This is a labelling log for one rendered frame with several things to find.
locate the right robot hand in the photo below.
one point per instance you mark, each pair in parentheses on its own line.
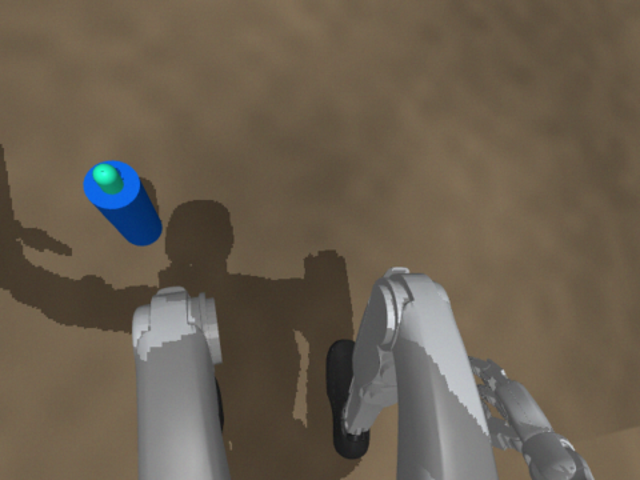
(513,402)

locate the right robot arm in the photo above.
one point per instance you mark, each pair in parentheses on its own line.
(550,456)

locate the bottle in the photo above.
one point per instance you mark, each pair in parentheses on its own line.
(116,190)

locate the right robot foot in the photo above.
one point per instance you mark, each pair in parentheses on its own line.
(339,374)

